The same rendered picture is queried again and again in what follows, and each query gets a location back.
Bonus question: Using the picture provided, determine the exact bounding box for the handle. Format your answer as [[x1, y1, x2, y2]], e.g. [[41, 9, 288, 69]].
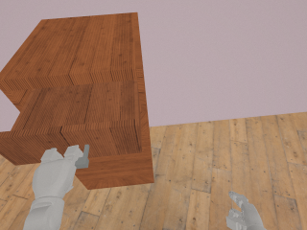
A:
[[52, 144, 90, 169]]

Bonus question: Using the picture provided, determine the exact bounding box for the robot right hand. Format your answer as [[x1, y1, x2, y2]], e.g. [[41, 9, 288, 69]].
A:
[[225, 191, 264, 230]]

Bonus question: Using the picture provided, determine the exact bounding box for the cabinet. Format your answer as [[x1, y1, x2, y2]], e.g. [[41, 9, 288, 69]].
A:
[[0, 12, 154, 190]]

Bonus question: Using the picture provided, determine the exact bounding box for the robot left hand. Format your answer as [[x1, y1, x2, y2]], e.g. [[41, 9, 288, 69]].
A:
[[32, 145, 83, 199]]

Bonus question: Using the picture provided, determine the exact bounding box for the drawer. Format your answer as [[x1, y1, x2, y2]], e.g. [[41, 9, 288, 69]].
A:
[[0, 80, 142, 166]]

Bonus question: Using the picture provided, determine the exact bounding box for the robot left forearm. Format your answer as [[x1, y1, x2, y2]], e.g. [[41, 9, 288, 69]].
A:
[[23, 195, 65, 230]]

